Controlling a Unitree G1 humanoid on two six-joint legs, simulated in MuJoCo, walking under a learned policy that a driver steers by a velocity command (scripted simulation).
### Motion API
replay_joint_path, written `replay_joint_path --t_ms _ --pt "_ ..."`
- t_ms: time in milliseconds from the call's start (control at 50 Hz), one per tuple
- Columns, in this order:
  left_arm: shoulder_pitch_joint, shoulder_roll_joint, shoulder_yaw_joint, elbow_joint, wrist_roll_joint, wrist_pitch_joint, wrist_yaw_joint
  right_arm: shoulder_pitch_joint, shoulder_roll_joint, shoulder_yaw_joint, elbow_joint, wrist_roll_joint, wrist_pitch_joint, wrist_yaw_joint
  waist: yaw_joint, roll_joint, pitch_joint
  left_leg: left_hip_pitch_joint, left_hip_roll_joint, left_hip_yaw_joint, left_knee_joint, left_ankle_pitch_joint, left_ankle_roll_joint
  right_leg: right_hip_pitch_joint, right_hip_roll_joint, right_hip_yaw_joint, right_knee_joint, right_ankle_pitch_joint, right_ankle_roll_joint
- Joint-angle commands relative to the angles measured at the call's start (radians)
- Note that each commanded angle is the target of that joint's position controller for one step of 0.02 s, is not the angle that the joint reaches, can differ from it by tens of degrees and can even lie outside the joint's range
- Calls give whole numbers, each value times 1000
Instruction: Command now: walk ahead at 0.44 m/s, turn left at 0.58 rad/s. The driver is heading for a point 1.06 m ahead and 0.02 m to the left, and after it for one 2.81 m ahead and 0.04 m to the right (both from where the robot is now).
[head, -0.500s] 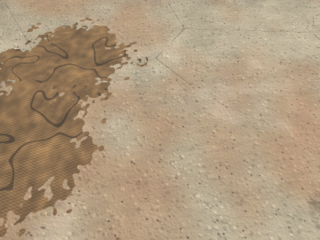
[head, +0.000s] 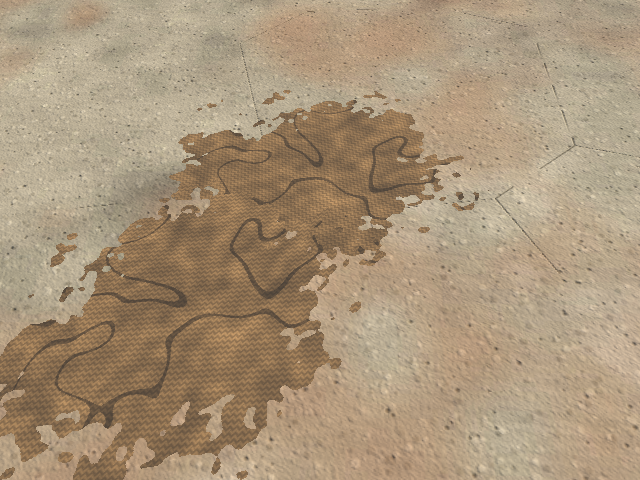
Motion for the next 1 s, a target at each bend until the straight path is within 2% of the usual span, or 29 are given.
replay_joint_path --t_ms 20,100,180,220,240,260,280,300,320,340,360,380,420,480,580,700,720,760,780,800,820,840,860,880,900,920,940,960,1000 --pt "39 123 30 -30 2 -15 -4 -102 -24 3 -91 -1 -5 13 17 -155 57 -180 28 13 -51 58 -16 96 -262 142 -127 146 -111" --pt "56 131 34 -13 4 -17 -6 -204 3 21 -134 -2 -13 27 36 -164 82 -113 38 77 -237 110 7 90 -266 41 -107 226 -102" --pt "91 159 43 15 4 -3 -2 -254 -5 25 -169 -9 -14 29 39 -178 91 -7 5 163 -376 13 74 125 -291 -31 -36 388 -81" --pt "90 188 49 25 2 9 2 -184 -21 15 -156 -13 -16 18 -4 -187 41 127 -61 204 -421 -72 122 144 -293 -84 125 736 -67" --pt "89 200 50 27 -1 17 2 -73 -38 4 -126 -15 -24 8 -55 -174 -29 258 -105 210 -459 -76 150 131 -287 -108 296 848 -60" --pt "79 195 45 19 -4 23 3 108 -68 -15 -67 -22 -35 -6 -135 -121 -137 503 -124 179 -528 -33 183 18 -261 -136 538 750 -32" --pt "92 125 25 -38 -16 20 -8 227 -180 -48 -51 -27 -38 -25 -169 54 -263 824 125 -188 -592 -277 272 -328 -193 -144 875 306 19" --pt "35 105 26 -103 -1 7 -21 201 -253 -61 -73 7 -32 -32 -129 170 -321 925 326 -689 -747 -231 352 -603 -22 7 1111 -323 57" --pt "-75 159 36 -125 5 2 -25 201 -237 -58 -63 18 -23 -38 -161 34 -226 873 302 -589 -764 -83 348 -695 -62 132 1149 -249 45" --pt "-79 130 26 -124 -7 -8 -28 155 -183 -43 -51 22 -26 -47 -117 -8 -105 744 274 -440 -752 55 332 -692 -107 132 1095 -154 35" --pt "-44 117 22 -100 -7 -11 -27 107 -121 -25 -52 23 -33 -52 -65 -47 -38 615 217 -329 -764 194 287 -622 -141 130 990 -110 31" --pt "-20 114 22 -90 11 2 -27 70 -90 -13 -53 26 -43 -56 -26 -37 -16 532 170 -261 -776 277 261 -554 -155 135 933 -102 36" --pt "30 103 19 -65 29 36 -36 58 -63 0 -52 29 -66 -53 4 -20 -33 468 127 -190 -801 382 253 -475 -152 120 895 -85 49" --pt "-23 85 17 -74 25 56 -47 124 -74 1 -12 34 -88 -49 -3 -18 0 463 107 -139 -857 401 236 -526 -149 98 805 9 61" --pt "-192 83 13 -110 6 54 -54 209 -67 13 31 28 -101 -51 -62 -13 50 572 105 -58 -890 483 157 -641 -132 88 629 178 39" --pt "-331 59 -6 -150 0 44 -66 273 -48 32 89 10 -108 -77 -97 -25 105 703 148 45 -901 628 126 -634 -44 61 418 213 -22" --pt "-334 58 -8 -153 2 41 -67 270 -50 35 96 8 -108 -83 -90 -24 102 721 154 65 -880 708 118 -602 -26 41 382 194 -36" --pt "-285 67 -5 -141 3 41 -60 254 -70 37 104 4 -109 -95 -58 2 56 753 161 103 -768 1042 94 -481 37 -15 350 110 -73" --pt "-223 80 0 -123 4 40 -54 248 -86 34 109 1 -107 -103 -28 25 18 773 168 113 -668 1195 83 -417 67 -31 348 55 -93" --pt "-107 105 10 -89 4 37 -49 234 -105 29 108 -6 -100 -107 23 39 -40 770 174 120 -511 1255 77 -313 89 -26 326 15 -117" --pt "42 133 24 -44 11 28 -43 208 -125 24 99 -2 -94 -107 95 33 -106 688 166 137 -302 1159 71 -131 88 11 249 44 -151" --pt "195 202 50 -13 27 29 -31 167 -115 31 61 9 -101 -103 172 -48 -199 478 114 176 27 796 66 111 -74 225 212 7 -228" --pt "150 294 73 -21 25 38 -26 249 -7 48 18 16 -109 -78 50 -292 -245 7 -127 143 403 -278 15 390 -353 772 173 129 -411" --pt "114 253 72 -16 -30 42 -35 170 -71 40 8 -6 -117 -72 70 -123 -234 -96 -84 -41 444 -254 43 355 -333 840 85 80 -417" --pt "36 218 65 -31 -28 45 -33 111 -72 43 -23 8 -132 -64 38 -102 -93 -129 -25 -51 380 -154 45 211 -314 702 43 62 -380" --pt "-7 160 52 -36 -20 47 -34 96 -78 43 -26 10 -138 -61 6 -28 -16 -94 9 -31 299 -110 42 82 -274 615 7 128 -338" --pt "-31 136 44 -38 -18 43 -30 91 -70 43 -26 2 -126 -61 -25 -8 28 -49 30 -24 239 -103 28 -16 -226 543 -8 209 -304" --pt "-41 121 38 -35 -19 38 -25 108 -58 48 -30 -10 -105 -58 -52 -24 29 5 42 -18 188 -101 7 -83 -185 484 -26 265 -284" --pt "-20 149 43 -28 -22 21 -26 113 -30 55 -41 -18 -74 -53 -66 -55 15 41 49 11 99 -97 -22 -141 -143 421 -38 343 -275"
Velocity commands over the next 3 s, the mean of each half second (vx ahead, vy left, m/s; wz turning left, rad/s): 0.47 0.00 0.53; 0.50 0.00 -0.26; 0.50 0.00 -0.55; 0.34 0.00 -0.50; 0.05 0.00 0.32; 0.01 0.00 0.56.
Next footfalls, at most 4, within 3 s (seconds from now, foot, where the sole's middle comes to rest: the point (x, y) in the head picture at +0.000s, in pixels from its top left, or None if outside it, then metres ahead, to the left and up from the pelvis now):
0.26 left None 0.25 0.15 -0.79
0.84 right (317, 439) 0.59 0.10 -0.79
1.32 left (248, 324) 0.89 0.29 -0.79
1.84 right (361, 264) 1.07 0.00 -0.79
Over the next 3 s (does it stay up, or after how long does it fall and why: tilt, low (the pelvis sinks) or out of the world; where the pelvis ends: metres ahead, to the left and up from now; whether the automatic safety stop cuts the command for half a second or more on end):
stays up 1.02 0.08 -0.01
